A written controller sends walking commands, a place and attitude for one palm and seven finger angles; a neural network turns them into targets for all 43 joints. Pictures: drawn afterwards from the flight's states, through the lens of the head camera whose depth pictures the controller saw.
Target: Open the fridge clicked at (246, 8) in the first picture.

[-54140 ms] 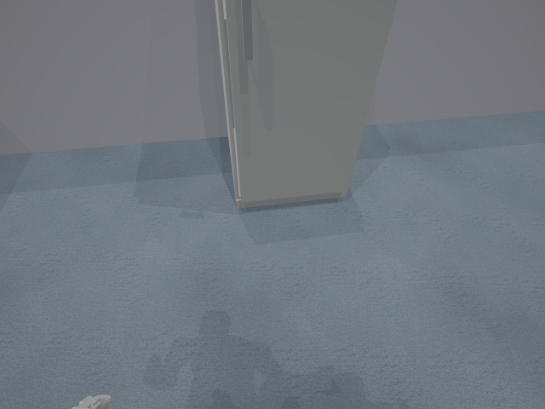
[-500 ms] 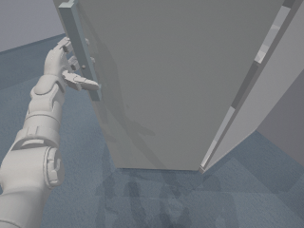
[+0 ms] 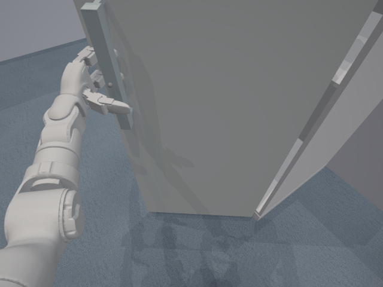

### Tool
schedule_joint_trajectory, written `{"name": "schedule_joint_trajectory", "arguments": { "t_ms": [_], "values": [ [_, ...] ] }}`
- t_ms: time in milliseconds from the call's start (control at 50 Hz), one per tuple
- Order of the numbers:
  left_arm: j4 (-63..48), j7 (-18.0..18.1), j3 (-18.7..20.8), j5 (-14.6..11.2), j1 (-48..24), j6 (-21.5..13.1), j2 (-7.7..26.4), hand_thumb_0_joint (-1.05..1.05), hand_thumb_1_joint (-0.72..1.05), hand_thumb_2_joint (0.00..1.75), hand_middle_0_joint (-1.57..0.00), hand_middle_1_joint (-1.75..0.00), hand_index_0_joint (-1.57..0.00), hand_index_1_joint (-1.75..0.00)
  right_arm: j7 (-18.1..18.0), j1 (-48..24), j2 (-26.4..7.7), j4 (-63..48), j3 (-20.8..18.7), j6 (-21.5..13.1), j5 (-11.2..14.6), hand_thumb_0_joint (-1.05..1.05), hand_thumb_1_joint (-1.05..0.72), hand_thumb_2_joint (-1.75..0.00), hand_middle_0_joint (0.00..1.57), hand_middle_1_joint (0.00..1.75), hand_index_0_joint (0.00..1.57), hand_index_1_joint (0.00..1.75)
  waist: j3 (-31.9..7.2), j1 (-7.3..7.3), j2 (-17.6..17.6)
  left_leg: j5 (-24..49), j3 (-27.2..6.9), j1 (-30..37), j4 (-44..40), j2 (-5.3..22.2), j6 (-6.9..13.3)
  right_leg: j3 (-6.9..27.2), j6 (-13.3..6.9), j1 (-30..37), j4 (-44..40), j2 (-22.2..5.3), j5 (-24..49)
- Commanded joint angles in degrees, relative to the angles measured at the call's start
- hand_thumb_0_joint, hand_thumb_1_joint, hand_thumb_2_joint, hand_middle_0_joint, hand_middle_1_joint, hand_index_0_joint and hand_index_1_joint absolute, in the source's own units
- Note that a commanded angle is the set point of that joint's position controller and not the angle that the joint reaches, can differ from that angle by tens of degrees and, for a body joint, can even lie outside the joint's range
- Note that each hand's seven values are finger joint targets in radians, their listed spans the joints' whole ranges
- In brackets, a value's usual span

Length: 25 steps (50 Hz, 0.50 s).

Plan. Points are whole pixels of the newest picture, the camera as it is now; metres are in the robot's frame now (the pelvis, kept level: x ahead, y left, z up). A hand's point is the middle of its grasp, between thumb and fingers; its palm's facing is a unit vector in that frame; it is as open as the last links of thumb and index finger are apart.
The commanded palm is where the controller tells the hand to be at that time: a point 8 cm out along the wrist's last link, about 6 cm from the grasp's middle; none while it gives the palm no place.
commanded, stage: grip the handle and tug to test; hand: left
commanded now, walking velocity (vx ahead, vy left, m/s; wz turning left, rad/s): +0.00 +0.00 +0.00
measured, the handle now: (116, 73) +0.52 +0.16 +0.18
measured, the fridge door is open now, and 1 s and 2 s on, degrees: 52 52 64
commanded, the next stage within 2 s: pull the door a little, standing still in 1.32 s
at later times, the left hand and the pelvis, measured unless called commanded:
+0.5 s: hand (111, 86) +0.46 +0.16 +0.18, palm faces -0.04 -1.00 +0.02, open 6.8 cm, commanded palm +0.44 +0.21 +0.18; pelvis +0.00 -0.01 +0.00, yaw +0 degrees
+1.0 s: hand (115, 88) +0.46 +0.15 +0.18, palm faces -0.04 -1.00 +0.01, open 6.6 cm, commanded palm +0.42 +0.21 +0.18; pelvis -0.01 -0.01 +0.00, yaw -1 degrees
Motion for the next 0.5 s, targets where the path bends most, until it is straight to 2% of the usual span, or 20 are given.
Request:
{"name": "schedule_joint_trajectory", "arguments": {
  "t_ms": [0, 40, 60, 160, 180, 220, 240, 280, 320, 360, 380, 400, 440, 480],
  "values": [
    [-14.4, -0.2, 1.0, -1.2, -29.0, -2.4, 11.6, 0.0, -0.22, 0.42, -0.33, -1.24, -0.33, -1.24, -0.9, 1.2, -8.5, -6.0, -2.9, -1.4, 0.5, 0.0, -0.9, -0.9, 0.2, 0.3, 0.2, 0.3, -20.3, -0.14, -0.2, 24.2, -3.8, 8.6, -2.9, 0.4, -0.2, 0.4, -2.4, 10.4, -0.4, 2.0, 19.7],
    [-16.4, 0.1, 1.4, -1.0, -29.2, -2.1, 12.3, 0.0, -0.13, 0.46, -0.34, -1.25, -0.34, -1.25, -0.9, 1.1, -8.6, -6.1, -3.0, -1.2, 0.5, 0.0, -0.9, -0.9, 0.2, 0.3, 0.2, 0.3, -21.0, 0.19, 1.4, 26.1, -3.7, 9.7, -2.6, 0.4, -0.2, 0.3, -2.5, 10.8, -0.3, 1.9, 20.4],
    [-16.7, 0.2, 1.1, -1.2, -28.0, -1.8, 11.5, 0.0, -0.08, 0.48, -0.35, -1.26, -0.35, -1.26, -0.8, 0.5, -8.3, -6.4, -2.9, -1.1, 0.5, 0.0, -0.9, -0.9, 0.2, 0.3, 0.2, 0.3, -20.8, 0.5, 1.9, 26.2, -3.8, 10.0, -2.8, 0.5, -0.3, 0.4, -2.4, 10.6, -0.4, 1.9, 20.4],
    [-17.3, 0.7, 0.5, -1.2, -28.2, -0.9, 10.7, 0.0, 0.15, 0.58, -0.37, -1.29, -0.37, -1.29, -1.0, 0.1, -8.1, -6.2, -2.8, -0.6, 0.5, 0.0, -0.9, -0.9, 0.2, 0.3, 0.2, 0.3, -19.7, 0.06, 0.1, 25.9, -3.8, 9.4, -3.0, 0.4, -0.1, 0.3, -2.4, 11.1, -0.7, 1.9, 20.9],
    [-17.3, 0.8, 0.7, -1.2, -28.1, -0.7, 10.6, 0.0, 0.2, 0.6, -0.38, -1.3, -0.38, -1.3, -0.9, 0.0, -8.0, -6.4, -2.8, -0.6, 0.5, 0.0, -0.9, -0.9, 0.2, 0.3, 0.2, 0.3, -20.2, 0.2, 1.0, 25.7, -3.7, 9.7, -3.0, 0.3, -0.2, 0.4, -2.4, 11.0, -0.6, 1.9, 20.8],
    [-15.2, 1.0, 2.0, -1.2, -27.2, -0.2, 11.8, 0.0, 0.29, 0.64, -0.38, -1.31, -0.38, -1.31, -1.0, 0.1, -8.1, -6.2, -2.7, -0.4, 0.4, 0.0, -0.9, -0.9, 0.2, 0.3, 0.2, 0.3, -19.2, 0.31, -1.6, 24.1, -3.5, 8.4, -3.2, 0.1, 0.1, 0.4, -2.4, 11.6, -0.8, 1.9, 20.9],
    [-15.4, 1.0, 2.6, -1.0, -26.8, -0.3, 13.0, 0.0, 0.34, 0.66, -0.39, -1.32, -0.39, -1.32, -1.2, 0.1, -8.3, -6.3, -2.8, 0.0, 0.4, 0.0, -0.9, -0.9, 0.2, 0.3, 0.2, 0.3, -19.6, 0.53, -1.5, 23.9, -3.3, 8.2, -3.3, 0.2, 0.1, 0.4, -2.4, 12.4, -0.8, 1.7, 20.7],
    [-17.0, 1.0, 0.6, -0.8, -28.7, -0.5, 10.8, 0.0, 0.43, 0.7, -0.4, -1.33, -0.4, -1.33, -1.1, -0.6, -7.9, -6.7, -2.6, -0.2, 0.4, 0.0, -0.9, -0.9, 0.2, 0.3, 0.2, 0.3, -20.4, 0.21, -0.2, 24.2, -3.4, 9.0, -3.3, 0.0, 0.1, 0.5, -2.4, 12.4, -0.6, 1.7, 21.4],
    [-18.4, 1.0, 0.0, -0.7, -28.0, -0.8, 9.9, 0.0, 0.53, 0.74, -0.41, -1.35, -0.41, -1.35, -1.0, -0.9, -7.6, -6.9, -2.7, -0.3, 0.4, 0.0, -0.9, -0.9, 0.2, 0.3, 0.2, 0.3, -22.0, 0.42, 1.0, 25.8, -3.2, 10.5, -2.8, 0.0, 0.1, 0.7, -2.4, 12.2, -0.6, 1.8, 22.2],
    [-16.6, 0.9, 1.9, -1.1, -26.6, -1.0, 12.0, 0.0, 0.62, 0.78, -0.42, -1.36, -0.42, -1.36, -1.1, -1.0, -7.8, -6.7, -2.6, -0.1, 0.4, 0.0, -0.9, -0.9, 0.2, 0.3, 0.2, 0.3, -20.7, 0.63, -0.2, 24.8, -3.0, 9.3, -2.9, 0.0, 0.3, 0.8, -2.4, 13.0, -0.8, 1.7, 22.5],
    [-16.2, 0.8, 2.8, -1.3, -26.4, -0.9, 12.8, 0.0, 0.67, 0.8, -0.43, -1.37, -0.43, -1.37, -1.2, -0.7, -8.0, -6.8, -2.5, 0.0, 0.4, 0.0, -0.9, -0.9, 0.2, 0.3, 0.2, 0.3, -20.6, 0.61, -2.5, 23.4, -3.0, 8.3, -3.2, -0.2, 0.4, 0.8, -2.3, 13.8, -0.8, 1.8, 22.4],
    [-15.7, 0.6, 3.8, -1.3, -25.9, -0.8, 14.0, 0.0, 0.71, 0.82, -0.43, -1.37, -0.43, -1.37, -1.2, -0.9, -8.1, -6.9, -2.6, 0.2, 0.4, 0.0, -0.9, -0.9, 0.2, 0.3, 0.2, 0.3, -20.6, 0.94, -3.2, 22.6, -2.9, 7.3, -3.5, -0.2, 0.5, 0.9, -2.3, 14.8, -0.8, 1.6, 22.5],
    [-16.6, 0.3, 2.8, -1.3, -25.3, -0.7, 12.9, 0.0, 0.81, 0.86, -0.44, -1.39, -0.44, -1.39, -1.3, -1.4, -8.0, -7.5, -2.6, 0.3, 0.5, 0.0, -0.9, -0.9, 0.2, 0.3, 0.2, 0.3, -20.5, 1.18, -0.7, 23.5, -2.5, 7.9, -3.4, -0.4, 0.5, 0.9, -2.4, 15.0, -0.7, 1.4, 23.1],
    [-16.5, 0.1, 2.5, -1.1, -25.3, -0.7, 13.2, 0.0, 0.9, 0.9, -0.45, -1.4, -0.45, -1.4, -1.3, -1.9, -7.9, -7.5, -2.3, 0.3, 0.7, 0.0, -0.9, -0.9, 0.2, 0.3, 0.2, 0.3, -18.8, 1.04, -0.7, 21.3, -2.6, 7.1, -3.8, -0.4, 0.5, 1.0, -2.4, 14.1, -1.2, 1.4, 21.2]
  ]
}}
